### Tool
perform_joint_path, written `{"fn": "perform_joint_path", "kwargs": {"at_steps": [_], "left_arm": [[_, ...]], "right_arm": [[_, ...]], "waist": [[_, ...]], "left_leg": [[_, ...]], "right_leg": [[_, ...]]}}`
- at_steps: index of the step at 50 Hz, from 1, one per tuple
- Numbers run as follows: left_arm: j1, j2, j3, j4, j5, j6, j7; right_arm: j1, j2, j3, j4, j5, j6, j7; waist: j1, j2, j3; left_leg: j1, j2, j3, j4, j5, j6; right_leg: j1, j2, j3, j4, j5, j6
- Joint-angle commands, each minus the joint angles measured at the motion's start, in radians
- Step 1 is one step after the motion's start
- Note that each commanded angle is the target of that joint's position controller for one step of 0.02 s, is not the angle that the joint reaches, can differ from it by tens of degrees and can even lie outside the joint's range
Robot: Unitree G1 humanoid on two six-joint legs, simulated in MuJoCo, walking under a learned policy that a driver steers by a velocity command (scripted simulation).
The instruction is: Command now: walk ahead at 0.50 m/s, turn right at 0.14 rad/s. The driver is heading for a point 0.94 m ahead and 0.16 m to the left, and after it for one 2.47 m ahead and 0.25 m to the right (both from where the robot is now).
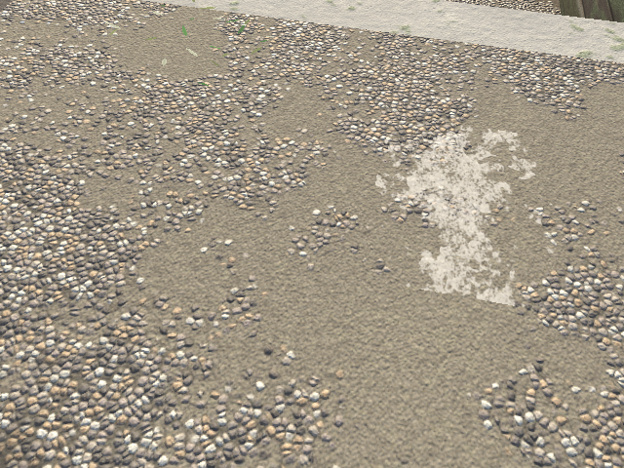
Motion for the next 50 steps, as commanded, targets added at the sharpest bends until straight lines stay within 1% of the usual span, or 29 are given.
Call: {"fn": "perform_joint_path", "kwargs": {"at_steps": [1, 4, 7, 9, 10, 11, 12, 13, 14, 15, 16, 17, 19, 21, 23, 27, 30, 33, 35, 37, 38, 39, 40, 41, 42, 43, 44, 46, 50], "left_arm": [[-0.083, 0.022, -0.004, -0.078, -0.001, -0.023, -0.01], [-0.166, 0.028, -0.004, -0.095, -0.012, -0.028, -0.023], [-0.212, 0.046, 0.002, -0.116, -0.017, -0.034, -0.037], [-0.15, 0.075, 0.016, -0.103, -0.012, -0.037, -0.039], [-0.041, 0.109, 0.036, -0.069, -0.005, -0.036, -0.033], [0.12, 0.161, 0.059, -0.03, 0.003, -0.033, -0.023], [0.251, 0.271, 0.082, -0.016, 0.022, -0.025, -0.012], [0.282, 0.239, 0.073, 0.0, 0.003, -0.02, -0.016], [0.227, 0.179, 0.051, -0.001, -0.004, -0.021, -0.018], [0.168, 0.144, 0.039, -0.007, -0.004, -0.021, -0.017], [0.108, 0.118, 0.029, -0.008, 0.002, -0.022, -0.022], [0.066, 0.093, 0.022, -0.011, 0.009, -0.027, -0.025], [0.035, 0.092, 0.024, -0.003, 0.01, -0.039, -0.027], [0.043, 0.112, 0.031, 0.018, 0.008, -0.051, -0.023], [0.067, 0.125, 0.035, 0.041, 0.007, -0.052, -0.015], [0.112, 0.153, 0.04, 0.079, 0.007, -0.049, -0.005], [0.166, 0.166, 0.045, 0.12, 0.002, -0.042, -0.003], [0.177, 0.171, 0.051, 0.145, -0.004, -0.024, 0.004], [0.155, 0.189, 0.056, 0.144, -0.005, -0.011, 0.012], [0.135, 0.193, 0.054, 0.132, -0.002, 0.008, 0.027], [0.154, 0.164, 0.038, 0.105, 0.019, 0.003, 0.038], [0.267, 0.031, -0.006, 0.073, 0.039, -0.025, 0.016], [0.178, 0.118, 0.009, 0.08, 0.011, -0.059, -0.001], [0.082, 0.154, 0.019, 0.043, -0.023, -0.079, -0.011], [0.034, 0.141, 0.013, 0.029, -0.017, -0.09, -0.007], [0.016, 0.142, 0.018, 0.027, 0.005, -0.092, 0.0], [0.031, 0.146, 0.024, 0.025, 0.014, -0.083, 0.003], [0.057, 0.125, 0.024, 0.024, 0.021, -0.061, 0.005], [-0.053, 0.078, 0.007, -0.008, 0.028, -0.046, 0.009]], "right_arm": [[-0.057, -0.181, -0.038, -0.066, 0.012, -0.011, -0.008], [0.0, -0.194, -0.038, -0.04, 0.02, 0.0, -0.007], [0.029, -0.208, -0.041, -0.019, 0.026, 0.017, -0.009], [0.013, -0.225, -0.045, -0.014, 0.029, 0.028, -0.015], [0.008, -0.215, -0.041, -0.014, 0.03, 0.031, -0.017], [0.002, -0.18, -0.025, -0.027, 0.018, 0.029, -0.02], [0.063, -0.084, 0.008, -0.069, -0.007, 0.011, -0.018], [0.075, -0.086, 0.013, -0.065, 0.006, -0.01, -0.015], [-0.001, -0.176, -0.012, -0.079, 0.031, -0.021, -0.008], [-0.071, -0.176, -0.012, -0.096, 0.036, -0.024, -0.005], [-0.097, -0.164, -0.012, -0.097, 0.022, -0.021, -0.007], [-0.092, -0.158, -0.017, -0.093, 0.009, -0.01, -0.008], [-0.057, -0.119, -0.012, -0.08, 0.008, 0.011, -0.007], [-0.088, -0.105, -0.009, -0.092, 0.001, 0.023, -0.012], [-0.158, -0.093, -0.004, -0.111, -0.004, 0.022, -0.011], [-0.278, -0.069, 0.009, -0.135, 0.011, 0.014, 0.008], [-0.356, -0.075, 0.009, -0.172, 0.02, 0.014, 0.022], [-0.394, -0.084, 0.007, -0.208, 0.018, 0.014, 0.039], [-0.355, -0.103, -0.003, -0.215, 0.011, 0.015, 0.047], [-0.134, -0.173, -0.047, -0.167, 0.01, 0.02, 0.039], [0.03, -0.257, -0.077, -0.141, 0.013, 0.028, 0.023], [0.038, -0.334, -0.089, -0.142, 0.023, 0.026, 0.024], [0.073, -0.238, -0.064, -0.152, 0.025, 0.025, 0.022], [0.033, -0.209, -0.055, -0.155, 0.015, 0.022, 0.017], [-0.025, -0.202, -0.053, -0.168, 0.012, 0.02, 0.014], [-0.08, -0.18, -0.047, -0.183, 0.006, 0.021, 0.011], [-0.114, -0.16, -0.039, -0.199, -0.006, 0.021, 0.008], [-0.133, -0.153, -0.039, -0.209, -0.001, 0.021, 0.002], [-0.089, -0.192, -0.054, -0.192, 0.011, 0.023, -0.023]], "waist": [[0.011, 0.12, 0.006], [-0.021, 0.124, 0.023], [-0.018, 0.134, 0.04], [0.038, 0.142, 0.009], [0.096, 0.125, -0.059], [0.17, 0.097, -0.173], [0.176, -0.119, -0.331], [0.177, -0.24, -0.411], [0.179, -0.143, -0.258], [0.159, -0.094, -0.159], [0.127, -0.04, -0.088], [0.092, -0.046, -0.052], [0.051, -0.061, -0.039], [0.042, -0.037, -0.017], [0.058, -0.014, 0.005], [0.111, -0.008, 0.033], [0.144, 0.001, 0.057], [0.145, -0.002, 0.066], [0.113, -0.027, 0.026], [-0.005, -0.02, -0.115], [-0.063, 0.082, -0.229], [0.032, 0.326, -0.333], [-0.04, 0.218, -0.387], [-0.047, 0.177, -0.246], [-0.019, 0.078, -0.162], [0.017, 0.041, -0.101], [0.055, 0.066, -0.088], [0.085, 0.087, -0.069], [0.058, 0.089, -0.019]], "left_leg": [[0.008, 0.238, -0.158, -0.157, 0.2, 0.164], [0.031, 0.247, -0.134, -0.143, 0.198, 0.149], [0.106, 0.289, -0.15, -0.105, 0.228, 0.132], [0.132, 0.291, -0.132, -0.02, 0.39, 0.108], [0.114, 0.252, -0.088, 0.113, 0.534, 0.085], [-0.004, 0.205, -0.044, 0.326, 0.49, 0.049], [-0.369, 0.081, 0.018, 0.719, 0.098, -0.021], [-0.562, 0.014, -0.087, 0.913, -0.377, -0.033], [-0.662, 0.077, -0.118, 0.984, -0.337, -0.023], [-0.666, 0.12, -0.093, 0.958, -0.247, -0.015], [-0.629, 0.149, -0.082, 0.898, -0.178, -0.021], [-0.572, 0.175, -0.09, 0.843, -0.127, -0.027], [-0.491, 0.183, -0.084, 0.8, -0.077, -0.045], [-0.508, 0.185, -0.079, 0.731, -0.007, -0.064], [-0.532, 0.185, -0.079, 0.609, 0.104, -0.072], [-0.488, 0.15, -0.049, 0.382, 0.302, -0.054], [-0.516, 0.129, -0.059, 0.308, 0.298, -0.028], [-0.555, 0.112, -0.049, 0.269, 0.192, 0.009], [-0.467, 0.068, 0.004, 0.262, 0.093, 0.041], [-0.144, -0.018, 0.063, 0.223, 0.099, 0.09], [0.169, 0.119, -0.158, 0.235, 0.159, 0.154], [0.511, 0.344, -0.707, 0.131, -0.046, 0.34], [0.558, 0.359, -0.825, 0.021, -0.168, 0.327], [0.458, 0.333, -0.69, 0.001, -0.12, 0.287], [0.318, 0.298, -0.589, -0.006, -0.026, 0.265], [0.183, 0.269, -0.513, -0.022, 0.089, 0.256], [0.092, 0.243, -0.466, -0.042, 0.18, 0.253], [0.001, 0.218, -0.414, -0.075, 0.248, 0.263], [-0.106, 0.159, -0.308, -0.094, 0.274, 0.23]], "right_leg": [[0.007, -0.008, -0.016, -0.182, 0.155, 0.01], [0.06, 0.019, -0.041, -0.296, 0.218, 0.011], [0.074, 0.035, -0.044, -0.367, 0.157, -0.019], [0.192, 0.063, -0.068, -0.423, 0.119, -0.052], [0.358, 0.088, -0.09, -0.455, 0.126, -0.078], [0.612, 0.023, -0.025, -0.425, 0.143, -0.121], [0.993, -0.244, 0.364, -0.42, 0.115, -0.253], [1.055, -0.328, 0.675, -0.568, -0.043, -0.339], [0.946, -0.289, 0.572, -0.593, -0.119, -0.295], [0.815, -0.242, 0.436, -0.61, -0.09, -0.262], [0.683, -0.199, 0.348, -0.645, -0.019, -0.247], [0.585, -0.166, 0.288, -0.679, 0.048, -0.235], [0.482, -0.143, 0.22, -0.734, 0.13, -0.243], [0.45, -0.136, 0.159, -0.765, 0.201, -0.253], [0.459, -0.124, 0.109, -0.777, 0.238, -0.244], [0.489, -0.111, -0.007, -0.794, 0.223, -0.198], [0.591, -0.152, -0.038, -0.779, 0.211, -0.184], [0.712, -0.189, -0.064, -0.717, 0.301, -0.157], [0.749, -0.188, -0.1, -0.613, 0.577, -0.129], [0.689, -0.129, -0.176, -0.302, 0.845, -0.077], [0.452, -0.086, -0.196, 0.006, 0.588, -0.036], [0.006, 0.13, -0.119, 0.343, -0.283, 0.03], [-0.109, 0.109, 0.058, 0.437, -0.361, 0.013], [-0.177, 0.066, 0.058, 0.433, -0.278, -0.004], [-0.158, 0.027, 0.045, 0.37, -0.201, -0.012], [-0.109, 0.0, 0.04, 0.288, -0.156, -0.005], [-0.036, -0.02, 0.048, 0.247, -0.129, 0.001], [0.011, -0.024, 0.037, 0.171, -0.119, 0.028], [0.026, 0.005, 0.009, -0.076, 0.092, 0.076]]}}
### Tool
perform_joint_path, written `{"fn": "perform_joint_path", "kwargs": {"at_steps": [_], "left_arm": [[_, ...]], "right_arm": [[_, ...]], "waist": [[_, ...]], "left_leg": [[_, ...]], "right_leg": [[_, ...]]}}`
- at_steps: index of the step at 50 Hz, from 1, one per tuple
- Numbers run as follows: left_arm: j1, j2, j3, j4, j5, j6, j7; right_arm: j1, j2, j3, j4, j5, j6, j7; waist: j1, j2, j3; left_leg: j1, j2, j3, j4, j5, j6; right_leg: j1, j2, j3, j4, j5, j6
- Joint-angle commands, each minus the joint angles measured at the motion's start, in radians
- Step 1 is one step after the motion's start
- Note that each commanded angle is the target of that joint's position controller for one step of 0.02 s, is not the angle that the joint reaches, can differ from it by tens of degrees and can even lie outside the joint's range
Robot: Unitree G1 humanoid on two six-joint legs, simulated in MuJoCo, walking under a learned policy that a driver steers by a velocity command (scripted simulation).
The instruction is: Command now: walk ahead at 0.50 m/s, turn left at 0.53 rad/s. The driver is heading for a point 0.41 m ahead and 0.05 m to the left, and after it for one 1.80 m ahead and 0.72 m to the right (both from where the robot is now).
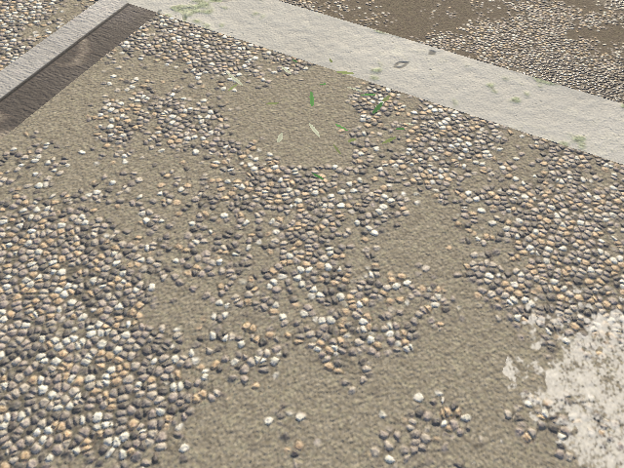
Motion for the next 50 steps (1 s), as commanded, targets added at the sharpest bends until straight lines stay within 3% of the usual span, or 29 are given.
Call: {"fn": "perform_joint_path", "kwargs": {"at_steps": [1, 4, 7, 9, 10, 11, 12, 13, 14, 15, 16, 17, 18, 19, 21, 23, 26, 30, 32, 34, 35, 36, 37, 38, 39, 41, 43, 45, 50], "left_arm": [[-0.044, 0.051, 0.011, -0.066, 0.003, -0.005, 0.001], [-0.144, 0.045, 0.006, -0.088, -0.012, -0.015, -0.012], [-0.178, 0.079, 0.019, -0.103, -0.022, -0.025, -0.022], [-0.15, 0.104, 0.031, -0.099, -0.026, -0.034, -0.025], [-0.096, 0.113, 0.04, -0.085, -0.026, -0.038, -0.023], [-0.007, 0.138, 0.054, -0.066, -0.018, -0.042, -0.017], [0.137, 0.189, 0.07, -0.053, -0.002, -0.045, -0.008], [0.231, 0.266, 0.091, -0.017, 0.006, -0.028, -0.009], [0.224, 0.183, 0.074, -0.022, -0.019, -0.022, -0.015], [0.185, 0.123, 0.058, -0.033, -0.02, -0.017, -0.011], [0.137, 0.104, 0.049, -0.037, -0.011, -0.01, -0.01], [0.12, 0.082, 0.04, -0.022, -0.005, -0.008, -0.013], [0.115, 0.069, 0.032, -0.011, 0.002, -0.009, -0.015], [0.112, 0.063, 0.031, -0.001, 0.0, -0.012, -0.019], [0.114, 0.077, 0.033, 0.017, -0.017, -0.014, -0.023], [0.114, 0.111, 0.042, 0.027, -0.03, -0.01, -0.021], [0.144, 0.15, 0.053, 0.047, -0.04, 0.004, -0.015], [0.223, 0.165, 0.057, 0.081, -0.052, 0.021, -0.011], [0.223, 0.17, 0.059, 0.087, -0.053, 0.03, -0.005], [0.222, 0.128, 0.044, 0.086, -0.043, 0.032, -0.003], [0.207, 0.058, 0.019, 0.056, -0.021, 0.027, -0.005], [0.315, -0.006, -0.001, 0.028, -0.039, 0.013, -0.001], [0.287, 0.092, 0.023, 0.042, -0.059, 0.012, 0.002], [0.22, 0.13, 0.037, 0.03, -0.063, 0.016, 0.001], [0.194, 0.12, 0.038, 0.03, -0.056, 0.022, 0.002], [0.177, 0.09, 0.041, 0.025, -0.046, 0.04, -0.002], [0.163, 0.051, 0.035, 0.013, -0.047, 0.057, -0.006], [0.126, 0.035, 0.031, -0.009, -0.041, 0.066, -0.009], [-0.012, 0.014, 0.016, -0.057, -0.038, 0.061, -0.04]], "right_arm": [[-0.031, -0.176, -0.05, -0.074, 0.009, -0.013, -0.022], [0.022, -0.182, -0.053, -0.055, 0.014, -0.002, -0.029], [0.056, -0.172, -0.053, -0.041, 0.021, 0.008, -0.032], [0.047, -0.172, -0.055, -0.043, 0.017, 0.015, -0.035], [0.032, -0.163, -0.054, -0.048, 0.016, 0.018, -0.035], [0.025, -0.132, -0.043, -0.056, 0.013, 0.017, -0.032], [0.022, -0.073, -0.021, -0.075, 0.0, 0.012, -0.028], [0.156, -0.017, -0.002, -0.105, 0.025, 0.003, -0.028], [0.156, -0.113, -0.016, -0.084, 0.032, 0.001, -0.031], [0.054, -0.171, -0.034, -0.09, 0.027, 0.007, -0.031], [-0.001, -0.167, -0.036, -0.101, 0.017, 0.012, -0.032], [-0.041, -0.146, -0.034, -0.112, 0.004, 0.009, -0.03], [-0.042, -0.119, -0.032, -0.117, 0.006, 0.008, -0.024], [-0.035, -0.096, -0.026, -0.118, 0.011, 0.007, -0.019], [-0.047, -0.066, -0.016, -0.122, 0.004, 0.004, -0.014], [-0.115, -0.047, -0.003, -0.141, -0.01, -0.009, -0.01], [-0.216, -0.033, 0.009, -0.154, -0.005, -0.029, 0.002], [-0.306, -0.067, -0.001, -0.178, 0.01, -0.044, 0.012], [-0.278, -0.091, -0.013, -0.173, 0.012, -0.052, 0.013], [-0.121, -0.143, -0.044, -0.13, 0.0, -0.053, -0.002], [0.041, -0.213, -0.063, -0.116, -0.021, -0.051, -0.015], [0.096, -0.275, -0.077, -0.094, -0.028, -0.034, -0.012], [0.089, -0.192, -0.059, -0.088, -0.019, -0.033, -0.007], [0.043, -0.144, -0.043, -0.087, -0.009, -0.035, -0.007], [-0.016, -0.112, -0.032, -0.087, -0.011, -0.037, -0.003], [-0.087, -0.07, -0.022, -0.074, -0.02, -0.044, 0.0], [-0.107, -0.073, -0.03, -0.056, -0.018, -0.057, -0.002], [-0.104, -0.095, -0.04, -0.036, -0.018, -0.064, -0.008], [-0.078, -0.147, -0.057, 0.002, -0.012, -0.055, -0.021]], "waist": [[0.015, 0.078, -0.038], [-0.027, 0.098, -0.035], [-0.03, 0.112, -0.036], [-0.005, 0.14, -0.039], [0.028, 0.152, -0.052], [0.074, 0.144, -0.108], [0.136, 0.054, -0.237], [0.087, -0.271, -0.363], [0.104, -0.224, -0.309], [0.13, -0.127, -0.183], [0.117, -0.063, -0.113], [0.106, -0.049, -0.059], [0.08, -0.072, -0.039], [0.065, -0.089, -0.03], [0.045, -0.087, -0.024], [0.054, -0.067, -0.014], [0.086, -0.056, -0.011], [0.108, -0.068, -0.012], [0.07, -0.076, -0.023], [-0.015, -0.058, -0.106], [-0.087, 0.057, -0.245], [-0.047, 0.334, -0.356], [-0.065, 0.244, -0.284], [-0.06, 0.191, -0.168], [-0.031, 0.148, -0.115], [0.018, 0.154, -0.04], [0.037, 0.138, -0.018], [0.042, 0.109, -0.003], [0.003, 0.078, 0.025]], "left_leg": [[-0.046, 0.213, -0.186, -0.135, 0.214, 0.153], [-0.058, 0.202, -0.2, -0.113, 0.126, 0.119], [0.031, 0.233, -0.287, -0.044, 0.066, 0.103], [0.077, 0.252, -0.344, 0.015, 0.071, 0.087], [0.075, 0.241, -0.352, 0.057, 0.089, 0.073], [0.048, 0.197, -0.325, 0.155, 0.124, 0.044], [-0.063, 0.138, -0.245, 0.413, 0.021, 0.007], [-0.413, 0.002, -0.101, 0.73, -0.393, -0.061], [-0.549, 0.082, -0.111, 0.879, -0.42, -0.076], [-0.584, 0.116, -0.1, 0.924, -0.326, -0.084], [-0.558, 0.148, -0.068, 0.916, -0.253, -0.092], [-0.534, 0.166, -0.066, 0.868, -0.204, -0.094], [-0.488, 0.183, -0.064, 0.832, -0.18, -0.091], [-0.456, 0.187, -0.05, 0.795, -0.175, -0.09], [-0.439, 0.199, -0.008, 0.695, -0.174, -0.097], [-0.429, 0.207, 0.02, 0.548, -0.109, -0.108], [-0.327, 0.175, 0.044, 0.328, 0.05, -0.123], [-0.234, 0.138, 0.038, 0.19, 0.118, -0.122], [-0.138, 0.134, 0.034, 0.124, 0.111, -0.099], [0.134, 0.154, 0.031, 0.085, 0.092, -0.054], [0.383, 0.344, -0.15, 0.103, 0.079, 0.01], [0.592, 0.552, -0.526, 0.008, -0.135, 0.142], [0.527, 0.528, -0.594, -0.051, -0.307, 0.148], [0.431, 0.494, -0.457, -0.067, -0.287, 0.117], [0.333, 0.45, -0.351, -0.09, -0.189, 0.097], [0.186, 0.396, -0.195, -0.148, -0.026, 0.082], [0.126, 0.388, -0.102, -0.191, 0.087, 0.088], [0.118, 0.394, -0.03, -0.213, 0.169, 0.096], [0.131, 0.372, 0.146, -0.228, 0.219, 0.069]], "right_leg": [[0.056, 0.029, -0.021, -0.195, 0.201, 0.027], [0.143, 0.079, -0.027, -0.356, 0.333, 0.028], [0.163, 0.092, 0.008, -0.443, 0.287, 0.01], [0.207, 0.093, 0.014, -0.471, 0.2, -0.017], [0.281, 0.094, 0.0, -0.503, 0.185, -0.038], [0.43, 0.069, 0.003, -0.528, 0.182, -0.071], [0.676, -0.089, 0.145, -0.506, 0.129, -0.136], [0.995, -0.307, 0.583, -0.575, -0.088, -0.297], [0.973, -0.333, 0.702, -0.632, -0.301, -0.295], [0.859, -0.288, 0.554, -0.647, -0.285, -0.251], [0.746, -0.246, 0.423, -0.659, -0.155, -0.224], [0.65, -0.199, 0.344, -0.682, -0.049, -0.224], [0.583, -0.165, 0.285, -0.706, 0.013, -0.223], [0.544, -0.142, 0.25, -0.729, 0.049, -0.232], [0.511, -0.131, 0.209, -0.76, 0.132, -0.266], [0.498, -0.125, 0.172, -0.778, 0.215, -0.283], [0.461, -0.089, 0.104, -0.771, 0.26, -0.262], [0.489, -0.114, 0.145, -0.725, 0.219, -0.237], [0.491, -0.123, 0.173, -0.676, 0.187, -0.209], [0.416, -0.049, 0.126, -0.494, 0.245, -0.158], [0.262, 0.025, 0.064, -0.197, 0.055, -0.113], [-0.033, 0.118, -0.023, 0.101, -0.338, -0.067], [-0.136, 0.074, 0.045, 0.245, -0.333, -0.06], [-0.174, 0.041, 0.046, 0.28, -0.248, -0.063], [-0.144, 0.012, 0.031, 0.271, -0.175, -0.057], [-0.079, -0.029, 0.031, 0.215, -0.09, -0.045], [-0.051, -0.04, 0.021, 0.185, -0.044, -0.034], [-0.073, -0.044, 0.023, 0.121, 0.016, -0.022], [-0.022, -0.028, -0.033, -0.157, 0.243, -0.036]]}}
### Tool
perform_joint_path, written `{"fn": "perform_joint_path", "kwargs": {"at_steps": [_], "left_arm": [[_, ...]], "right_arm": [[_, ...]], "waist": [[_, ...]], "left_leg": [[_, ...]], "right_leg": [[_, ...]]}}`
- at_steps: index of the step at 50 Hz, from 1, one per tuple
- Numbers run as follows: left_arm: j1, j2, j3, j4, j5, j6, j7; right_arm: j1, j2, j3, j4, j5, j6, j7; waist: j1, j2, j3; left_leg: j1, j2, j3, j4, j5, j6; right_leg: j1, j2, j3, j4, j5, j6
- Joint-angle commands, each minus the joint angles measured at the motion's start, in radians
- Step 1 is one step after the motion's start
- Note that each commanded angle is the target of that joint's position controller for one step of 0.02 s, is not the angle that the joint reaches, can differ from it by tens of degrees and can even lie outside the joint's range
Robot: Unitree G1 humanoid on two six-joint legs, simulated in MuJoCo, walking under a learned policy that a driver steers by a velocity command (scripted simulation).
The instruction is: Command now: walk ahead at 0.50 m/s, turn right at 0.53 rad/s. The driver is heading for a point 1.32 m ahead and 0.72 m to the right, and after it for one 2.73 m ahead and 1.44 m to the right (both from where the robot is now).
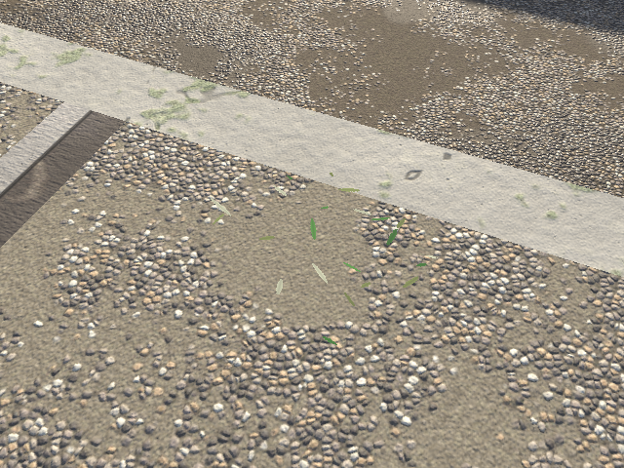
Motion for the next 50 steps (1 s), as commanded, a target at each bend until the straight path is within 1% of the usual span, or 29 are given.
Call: {"fn": "perform_joint_path", "kwargs": {"at_steps": [1, 4, 6, 7, 8, 9, 10, 11, 12, 13, 14, 15, 16, 17, 20, 24, 28, 31, 33, 34, 35, 36, 37, 38, 39, 40, 43, 46, 50], "left_arm": [[-0.065, 0.003, -0.011, -0.082, 0.002, -0.009, -0.022], [-0.136, 0.02, -0.008, -0.121, 0.001, -0.005, -0.035], [-0.141, 0.042, 0.002, -0.14, 0.004, -0.002, -0.041], [-0.107, 0.061, 0.013, -0.14, 0.006, 0.002, -0.041], [-0.005, 0.092, 0.033, -0.118, 0.005, 0.005, -0.038], [0.167, 0.152, 0.068, -0.068, 0.001, 0.01, -0.026], [0.294, 0.251, 0.098, -0.043, -0.007, 0.021, -0.003], [0.225, 0.317, 0.095, -0.081, -0.01, 0.006, -0.008], [0.233, 0.22, 0.068, -0.095, -0.004, -0.01, -0.018], [0.208, 0.176, 0.054, -0.085, 0.004, -0.024, -0.018], [0.149, 0.152, 0.045, -0.088, 0.005, -0.031, -0.018], [0.089, 0.117, 0.035, -0.098, 0.009, -0.033, -0.013], [0.057, 0.107, 0.029, -0.114, 0.021, -0.033, -0.007], [0.045, 0.104, 0.03, -0.119, 0.023, -0.035, -0.003], [0.078, 0.128, 0.036, -0.099, 0.016, -0.041, 0.015], [0.136, 0.136, 0.039, -0.07, 0.006, -0.032, 0.032], [0.202, 0.141, 0.043, -0.037, -0.004, -0.022, 0.037], [0.21, 0.135, 0.045, -0.029, -0.003, -0.012, 0.043], [0.187, 0.117, 0.04, -0.036, 0.0, -0.005, 0.042], [0.18, 0.071, 0.023, -0.048, 0.006, -0.007, 0.037], [0.257, 0.012, 0.005, -0.071, 0.002, -0.012, 0.037], [0.319, 0.028, -0.003, -0.086, -0.014, -0.019, 0.039], [0.267, 0.122, 0.019, -0.07, -0.021, -0.017, 0.039], [0.179, 0.145, 0.026, -0.083, -0.012, -0.012, 0.038], [0.136, 0.133, 0.027, -0.094, -0.002, -0.009, 0.037], [0.12, 0.119, 0.031, -0.099, 0.003, -0.006, 0.033], [0.128, 0.057, 0.022, -0.106, -0.007, 0.01, 0.024], [0.077, 0.039, 0.015, -0.131, 0.0, 0.012, 0.02], [-0.019, 0.021, 0.004, -0.148, -0.001, -0.003, -0.003]], "right_arm": [[-0.08, -0.16, -0.037, -0.068, 0.009, -0.015, -0.01], [-0.046, -0.187, -0.048, -0.042, 0.026, -0.001, -0.011], [-0.041, -0.211, -0.055, -0.032, 0.035, 0.012, -0.012], [-0.044, -0.229, -0.06, -0.031, 0.04, 0.02, -0.015], [-0.054, -0.237, -0.061, -0.033, 0.045, 0.029, -0.017], [-0.048, -0.214, -0.05, -0.037, 0.042, 0.033, -0.021], [-0.011, -0.138, -0.021, -0.06, -0.001, 0.027, -0.021], [0.034, -0.051, 0.013, -0.119, -0.007, -0.002, -0.011], [-0.084, -0.155, -0.006, -0.125, 0.031, -0.033, 0.001], [-0.146, -0.167, -0.008, -0.147, 0.055, -0.048, 0.005], [-0.147, -0.152, -0.005, -0.136, 0.037, -0.053, -0.003], [-0.138, -0.159, -0.011, -0.125, 0.011, -0.049, -0.01], [-0.12, -0.16, -0.015, -0.12, 0.004, -0.038, -0.009], [-0.111, -0.153, -0.016, -0.119, -0.001, -0.028, -0.008], [-0.158, -0.115, -0.006, -0.132, -0.01, -0.007, -0.01], [-0.309, -0.076, 0.012, -0.167, -0.004, -0.013, 0.0], [-0.406, -0.09, 0.012, -0.196, 0.014, -0.029, 0.02], [-0.387, -0.123, -0.001, -0.196, 0.017, -0.041, 0.03], [-0.268, -0.146, -0.018, -0.166, 0.015, -0.049, 0.023], [-0.152, -0.181, -0.032, -0.15, 0.0, -0.054, 0.016], [-0.015, -0.261, -0.052, -0.137, -0.02, -0.052, 0.007], [0.04, -0.25, -0.054, -0.106, -0.002, -0.037, 0.017], [-0.009, -0.166, -0.031, -0.122, 0.013, -0.031, 0.016], [-0.054, -0.13, -0.02, -0.129, 0.01, -0.02, 0.011], [-0.098, -0.112, -0.011, -0.125, 0.003, -0.015, 0.009], [-0.123, -0.09, -0.004, -0.118, -0.002, -0.015, 0.006], [-0.135, -0.092, -0.006, -0.095, 0.002, -0.026, 0.005], [-0.12, -0.131, -0.019, -0.069, 0.002, -0.031, 0.003], [-0.112, -0.157, -0.023, -0.047, 0.006, -0.018, -0.001]], "waist": [[0.018, 0.099, 0.043], [0.005, 0.096, 0.066], [0.022, 0.109, 0.051], [0.049, 0.126, 0.014], [0.113, 0.125, -0.048], [0.196, 0.101, -0.138], [0.213, -0.088, -0.225], [0.11, -0.262, -0.364], [0.189, -0.09, -0.353], [0.178, -0.061, -0.22], [0.128, 0.028, -0.137], [0.09, 0.024, -0.102], [0.061, -0.004, -0.087], [0.049, -0.006, -0.083], [0.053, 0.012, -0.049], [0.11, -0.016, -0.014], [0.145, -0.028, 0.003], [0.124, -0.057, -0.006], [0.058, -0.079, -0.047], [0.0, -0.047, -0.15], [-0.013, 0.138, -0.313], [0.006, 0.384, -0.378], [-0.009, 0.251, -0.239], [-0.015, 0.17, -0.131], [0.004, 0.127, -0.056], [0.025, 0.136, -0.022], [0.05, 0.164, 0.0], [0.046, 0.126, 0.007], [0.014, 0.108, 0.025]], "left_leg": [[-0.04, 0.271, -0.069, -0.124, 0.282, 0.15], [0.04, 0.298, -0.029, -0.097, 0.3, 0.126], [0.093, 0.307, 0.003, -0.015, 0.494, 0.107], [0.107, 0.304, 0.021, 0.069, 0.673, 0.095], [0.091, 0.284, 0.05, 0.226, 0.812, 0.077], [-0.016, 0.242, 0.077, 0.452, 0.799, 0.042], [-0.298, 0.179, 0.083, 0.799, 0.276, -0.012], [-0.659, -0.028, -0.104, 1.102, -0.373, -0.058], [-0.759, 0.021, -0.255, 1.146, -0.329, -0.034], [-0.801, 0.057, -0.24, 1.103, -0.244, -0.009], [-0.752, 0.1, -0.242, 1.015, -0.167, -0.005], [-0.679, 0.129, -0.247, 0.928, -0.12, -0.011], [-0.615, 0.142, -0.251, 0.897, -0.087, -0.017], [-0.588, 0.139, -0.246, 0.863, -0.07, -0.028], [-0.588, 0.117, -0.221, 0.726, 0.03, -0.07], [-0.541, 0.063, -0.218, 0.432, 0.277, -0.087], [-0.484, 0.025, -0.233, 0.287, 0.323, -0.072], [-0.44, 0.015, -0.251, 0.233, 0.216, -0.041], [-0.274, 0.005, -0.22, 0.181, 0.174, 0.001], [-0.06, 0.081, -0.274, 0.195, 0.168, 0.049], [0.309, 0.299, -0.569, 0.191, 0.063, 0.164], [0.432, 0.437, -0.937, 0.081, -0.204, 0.253], [0.325, 0.413, -0.882, 0.04, -0.352, 0.219], [0.201, 0.373, -0.73, 0.031, -0.288, 0.18], [0.08, 0.33, -0.612, 0.006, -0.165, 0.166], [0.004, 0.296, -0.526, -0.018, -0.074, 0.156], [-0.086, 0.263, -0.365, -0.084, 0.062, 0.163], [-0.06, 0.276, -0.266, -0.111, 0.186, 0.184], [-0.031, 0.244, -0.111, -0.11, 0.287, 0.153]], "right_leg": [[0.03, -0.009, -0.02, -0.136, 0.113, -0.015], [0.031, 0.002, -0.049, -0.215, 0.068, -0.049], [0.077, 0.039, -0.092, -0.243, -0.023, -0.085], [0.149, 0.077, -0.126, -0.244, -0.078, -0.106], [0.292, 0.125, -0.159, -0.272, -0.089, -0.134], [0.551, 0.171, -0.157, -0.312, -0.046, -0.172], [0.842, -0.014, 0.139, -0.329, 0.002, -0.244], [1.074, -0.218, 0.733, -0.524, -0.29, -0.443], [1.05, -0.225, 0.741, -0.617, -0.351, -0.395], [0.941, -0.195, 0.607, -0.616, -0.298, -0.356], [0.789, -0.152, 0.497, -0.612, -0.186, -0.324], [0.674, -0.115, 0.409, -0.616, -0.078, -0.305], [0.594, -0.091, 0.37, -0.636, -0.009, -0.301], [0.553, -0.078, 0.35, -0.654, 0.04, -0.307], [0.473, -0.046, 0.265, -0.676, 0.149, -0.309], [0.439, 0.014, 0.209, -0.663, 0.066, -0.25], [0.477, -0.011, 0.278, -0.613, -0.009, -0.233], [0.559, -0.04, 0.361, -0.524, 0.005, -0.214], [0.553, -0.01, 0.37, -0.428, 0.084, -0.183], [0.491, 0.044, 0.321, -0.251, 0.086, -0.15], [0.221, 0.163, 0.195, 0.076, -0.14, -0.078], [-0.018, 0.188, 0.136, 0.31, -0.506, -0.045], [-0.102, 0.121, 0.154, 0.402, -0.443, -0.035], [-0.108, 0.087, 0.112, 0.416, -0.364, -0.028], [-0.083, 0.057, 0.093, 0.379, -0.304, -0.023], [-0.051, 0.027, 0.093, 0.333, -0.261, -0.024], [0.0, -0.007, 0.06, 0.271, -0.207, -0.017], [-0.048, -0.02, 0.058, 0.163, -0.104, -0.001], [-0.004, -0.007, 0.002, -0.066, 0.096, -0.009]]}}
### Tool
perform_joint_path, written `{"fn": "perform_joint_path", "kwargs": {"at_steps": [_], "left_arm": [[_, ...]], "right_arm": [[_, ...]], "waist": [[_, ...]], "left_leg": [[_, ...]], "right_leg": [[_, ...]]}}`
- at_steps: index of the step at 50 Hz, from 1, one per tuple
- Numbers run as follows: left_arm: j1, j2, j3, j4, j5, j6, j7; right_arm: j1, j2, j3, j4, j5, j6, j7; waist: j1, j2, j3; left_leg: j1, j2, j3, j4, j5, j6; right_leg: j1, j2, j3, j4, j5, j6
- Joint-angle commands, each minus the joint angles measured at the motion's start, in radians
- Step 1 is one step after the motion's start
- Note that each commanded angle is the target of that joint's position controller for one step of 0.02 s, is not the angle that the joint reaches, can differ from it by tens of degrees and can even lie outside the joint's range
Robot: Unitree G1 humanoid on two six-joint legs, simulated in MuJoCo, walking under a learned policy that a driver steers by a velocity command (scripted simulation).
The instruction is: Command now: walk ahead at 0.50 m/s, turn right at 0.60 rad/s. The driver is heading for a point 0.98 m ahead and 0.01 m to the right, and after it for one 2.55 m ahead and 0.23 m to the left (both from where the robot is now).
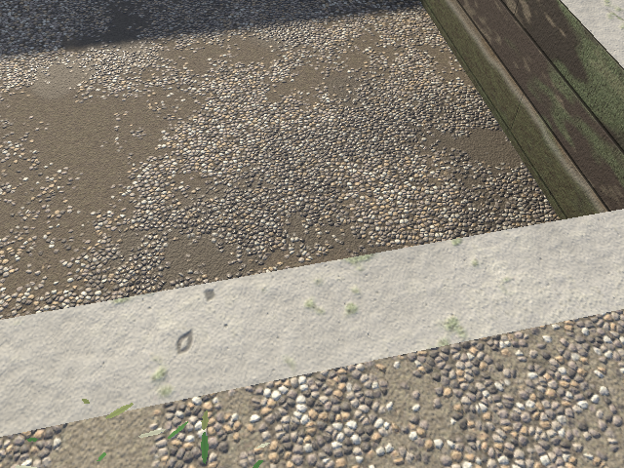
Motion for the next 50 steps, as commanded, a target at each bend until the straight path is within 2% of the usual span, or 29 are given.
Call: {"fn": "perform_joint_path", "kwargs": {"at_steps": [1, 5, 7, 8, 9, 10, 11, 12, 13, 14, 15, 16, 17, 19, 23, 27, 30, 32, 34, 35, 36, 37, 38, 39, 41, 43, 45, 48, 50], "left_arm": [[-0.081, 0.013, -0.007, -0.082, 0.001, -0.021, -0.02], [-0.171, 0.018, -0.007, -0.126, -0.003, -0.02, -0.043], [-0.148, 0.048, 0.008, -0.136, 0.003, -0.015, -0.048], [-0.089, 0.074, 0.022, -0.124, 0.005, -0.011, -0.046], [0.047, 0.114, 0.047, -0.09, 0.004, -0.007, -0.041], [0.238, 0.178, 0.084, -0.036, -0.002, 0.002, -0.025], [0.261, 0.299, 0.103, -0.026, -0.013, 0.002, -0.008], [0.272, 0.266, 0.084, -0.067, -0.011, -0.017, -0.02], [0.245, 0.184, 0.06, -0.056, 0.0, -0.032, -0.027], [0.198, 0.148, 0.047, -0.046, -0.001, -0.04, -0.026], [0.125, 0.11, 0.034, -0.049, 0.0, -0.041, -0.022], [0.073, 0.081, 0.023, -0.06, 0.013, -0.043, -0.017], [0.051, 0.075, 0.019, -0.065, 0.024, -0.044, -0.012], [0.06, 0.079, 0.019, -0.044, 0.019, -0.045, -0.002], [0.107, 0.105, 0.021, 0.004, 0.016, -0.049, 0.022], [0.187, 0.102, 0.013, 0.062, 0.011, -0.058, 0.027], [0.223, 0.102, 0.011, 0.102, 0.013, -0.059, 0.023], [0.246, 0.104, 0.013, 0.117, 0.02, -0.039, 0.03], [0.213, 0.12, 0.015, 0.116, 0.026, -0.02, 0.041], [0.182, 0.124, 0.013, 0.108, 0.013, -0.008, 0.05], [0.171, 0.11, 0.003, 0.083, 0.027, -0.004, 0.06], [0.371, -0.015, -0.034, 0.088, 0.059, -0.024, 0.039], [0.365, 0.056, -0.024, 0.107, 0.026, -0.043, 0.026], [0.235, 0.112, -0.004, 0.073, -0.014, -0.057, 0.023], [0.076, 0.1, -0.007, 0.035, 0.006, -0.074, 0.034], [0.111, 0.086, -0.004, 0.035, 0.023, -0.065, 0.042], [0.148, 0.067, -0.01, 0.048, 0.028, -0.058, 0.05], [0.076, 0.036, -0.025, 0.04, 0.042, -0.051, 0.056], [0.014, 0.015, -0.034, 0.027, 0.049, -0.056, 0.045]], "right_arm": [[-0.071, -0.165, -0.035, -0.067, 0.007, -0.01, -0.007], [-0.02, -0.203, -0.046, -0.036, 0.026, 0.012, -0.008], [-0.024, -0.232, -0.054, -0.033, 0.037, 0.025, -0.012], [-0.027, -0.246, -0.058, -0.037, 0.041, 0.032, -0.014], [-0.042, -0.248, -0.058, -0.042, 0.047, 0.04, -0.017], [-0.047, -0.218, -0.046, -0.05, 0.04, 0.04, -0.022], [0.045, -0.074, 0.001, -0.099, -0.018, 0.027, -0.012], [0.0, -0.095, 0.012, -0.127, 0.005, -0.009, 0.0], [-0.113, -0.177, -0.01, -0.148, 0.046, -0.032, 0.011], [-0.133, -0.165, -0.003, -0.152, 0.053, -0.044, 0.012], [-0.134, -0.151, -0.002, -0.134, 0.034, -0.046, 0.003], [-0.119, -0.155, -0.007, -0.122, 0.019, -0.039, 0.001], [-0.099, -0.151, -0.009, -0.114, 0.017, -0.027, 0.004], [-0.085, -0.121, -0.004, -0.107, 0.01, -0.015, 0.007], [-0.206, -0.084, 0.011, -0.139, -0.004, -0.012, 0.007], [-0.288, -0.052, 0.026, -0.15, 0.015, -0.011, 0.021], [-0.327, -0.064, 0.022, -0.17, 0.016, -0.006, 0.038], [-0.341, -0.056, 0.022, -0.19, 0.017, -0.002, 0.051], [-0.248, -0.079, 0.007, -0.178, 0.011, 0.007, 0.055], [-0.102, -0.112, -0.014, -0.138, 0.002, 0.007, 0.05], [0.068, -0.178, -0.033, -0.098, -0.002, 0.01, 0.043], [0.153, -0.249, -0.045, -0.071, 0.019, 0.02, 0.044], [0.184, -0.197, -0.042, -0.064, 0.042, 0.031, 0.046], [0.105, -0.15, -0.03, -0.089, 0.035, 0.044, 0.033], [-0.008, -0.08, -0.005, -0.142, -0.001, 0.067, 0.009], [-0.04, -0.064, -0.003, -0.172, -0.024, 0.072, -0.002], [-0.006, -0.076, -0.014, -0.177, -0.017, 0.066, -0.006], [0.043, -0.116, -0.033, -0.181, -0.005, 0.061, -0.026], [0.061, -0.104, -0.029, -0.183, 0.004, 0.077, -0.036]], "waist": [[0.002, 0.1, 0.015], [-0.014, 0.101, 0.047], [0.022, 0.125, 0.014], [0.063, 0.145, -0.033], [0.145, 0.137, -0.104], [0.235, 0.096, -0.192], [0.141, -0.198, -0.266], [0.165, -0.193, -0.462], [0.201, -0.081, -0.338], [0.165, -0.033, -0.224], [0.121, 0.04, -0.149], [0.087, 0.025, -0.117], [0.065, 0.004, -0.104], [0.055, 0.007, -0.089], [0.09, -0.005, -0.021], [0.136, -0.02, -0.005], [0.145, -0.019, 0.032], [0.146, -0.015, 0.021], [0.084, -0.032, -0.039], [0.01, -0.035, -0.121], [-0.046, 0.043, -0.237], [0.036, 0.283, -0.401], [-0.015, 0.249, -0.472], [-0.029, 0.193, -0.281], [0.007, 0.041, -0.089], [0.073, 0.124, -0.064], [0.095, 0.123, -0.066], [0.075, 0.098, -0.064], [0.055, 0.125, -0.063]], "left_leg": [[-0.007, 0.257, -0.072, -0.124, 0.289, 0.137], [0.096, 0.296, -0.017, -0.091, 0.368, 0.116], [0.144, 0.302, 0.02, 0.012, 0.659, 0.096], [0.149, 0.296, 0.041, 0.116, 0.847, 0.087], [0.107, 0.273, 0.069, 0.295, 0.928, 0.066], [-0.065, 0.233, 0.083, 0.549, 0.79, 0.026], [-0.514, 0.087, 0.059, 0.926, -0.139, -0.036], [-0.689, -0.021, -0.186, 1.126, -0.397, -0.044], [-0.784, 0.041, -0.238, 1.132, -0.302, -0.021], [-0.771, 0.086, -0.225, 1.05, -0.213, -0.003], [-0.711, 0.126, -0.218, 0.963, -0.161, -0.007], [-0.64, 0.153, -0.223, 0.899, -0.115, -0.014], [-0.587, 0.161, -0.22, 0.874, -0.088, -0.022], [-0.564, 0.159, -0.196, 0.818, -0.052, -0.051], [-0.574, 0.142, -0.172, 0.564, 0.224, -0.078], [-0.497, 0.091, -0.151, 0.362, 0.435, -0.051], [-0.57, 0.083, -0.158, 0.309, 0.353, -0.004], [-0.595, 0.056, -0.141, 0.293, 0.247, 0.031], [-0.46, 0.0, -0.105, 0.28, 0.167, 0.065], [-0.277, -0.029, -0.084, 0.261, 0.228, 0.09], [0.001, 0.088, -0.259, 0.277, 0.468, 0.144], [0.383, 0.323, -0.711, 0.24, 0.424, 0.344], [0.436, 0.358, -0.919, 0.088, 0.01, 0.367], [0.309, 0.324, -0.834, 0.05, -0.167, 0.314], [0.005, 0.252, -0.689, 0.003, -0.173, 0.266], [-0.143, 0.157, -0.593, -0.023, -0.093, 0.253], [-0.207, 0.138, -0.559, -0.013, 0.031, 0.269], [-0.239, 0.127, -0.528, 0.01, 0.11, 0.25], [-0.25, 0.098, -0.51, 0.053, 0.159, 0.216]], "right_leg": [[0.021, -0.006, -0.034, -0.15, 0.139, -0.008], [0.035, 0.016, -0.085, -0.271, 0.084, -0.046], [0.116, 0.067, -0.133, -0.297, -0.019, -0.085], [0.215, 0.109, -0.163, -0.292, -0.064, -0.111], [0.397, 0.153, -0.182, -0.34, -0.042, -0.145], [0.688, 0.15, -0.122, -0.384, 0.005, -0.188], [1.057, -0.122, 0.35, -0.398, -0.007, -0.332], [1.168, -0.244, 0.774, -0.586, -0.252, -0.461], [1.091, -0.215, 0.653, -0.629, -0.234, -0.392], [0.949, -0.178, 0.517, -0.631, -0.174, -0.351], [0.801, -0.142, 0.412, -0.633, -0.077, -0.315], [0.694, -0.111, 0.341, -0.651, 0.021, -0.3], [0.623, -0.095, 0.309, -0.674, 0.075, -0.297], [0.546, -0.086, 0.249, -0.701, 0.171, -0.311], [0.476, -0.029, 0.114, -0.724, 0.234, -0.268], [0.501, -0.04, 0.062, -0.708, 0.172, -0.23], [0.622, -0.101, 0.066, -0.652, 0.229, -0.223], [0.712, -0.13, 0.06, -0.59, 0.344, -0.211], [0.73, -0.116, 0.027, -0.457, 0.599, -0.175], [0.702, -0.066, -0.03, -0.286, 0.726, -0.141], [0.526, 0.004, -0.078, -0.004, 0.522, -0.082], [0.152, 0.186, -0.056, 0.411, -0.357, 0.006], [0.014, 0.189, 0.076, 0.524, -0.477, -0.004], [-0.089, 0.136, 0.073, 0.536, -0.425, -0.019], [-0.079, 0.076, 0.055, 0.41, -0.285, -0.045], [0.025, 0.049, 0.053, 0.277, -0.208, -0.038], [0.058, 0.041, 0.037, 0.173, -0.225, -0.005], [0.054, 0.044, 0.026, -0.017, -0.073, 0.011], [0.084, 0.053, 0.03, -0.14, 0.074, 0.009]]}}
